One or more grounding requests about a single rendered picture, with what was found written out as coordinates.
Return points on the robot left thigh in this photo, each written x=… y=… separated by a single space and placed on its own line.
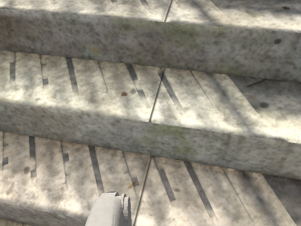
x=110 y=209

